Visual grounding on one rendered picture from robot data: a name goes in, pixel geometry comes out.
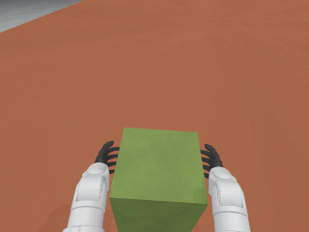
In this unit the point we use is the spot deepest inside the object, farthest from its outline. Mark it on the carton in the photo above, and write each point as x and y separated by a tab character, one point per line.
158	183

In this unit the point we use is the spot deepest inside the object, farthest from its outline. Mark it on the robot left forearm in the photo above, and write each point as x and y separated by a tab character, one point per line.
89	200

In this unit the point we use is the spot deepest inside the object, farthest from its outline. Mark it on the left robot hand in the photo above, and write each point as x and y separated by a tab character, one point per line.
103	156

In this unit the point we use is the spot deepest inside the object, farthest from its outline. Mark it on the right robot hand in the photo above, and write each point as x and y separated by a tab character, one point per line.
213	161

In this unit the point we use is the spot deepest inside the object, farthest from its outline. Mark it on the robot right forearm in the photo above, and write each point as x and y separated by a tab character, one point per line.
228	203

